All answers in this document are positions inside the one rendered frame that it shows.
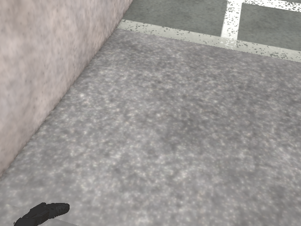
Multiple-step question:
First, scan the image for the robot left hand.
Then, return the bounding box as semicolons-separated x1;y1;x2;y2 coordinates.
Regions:
13;202;70;226

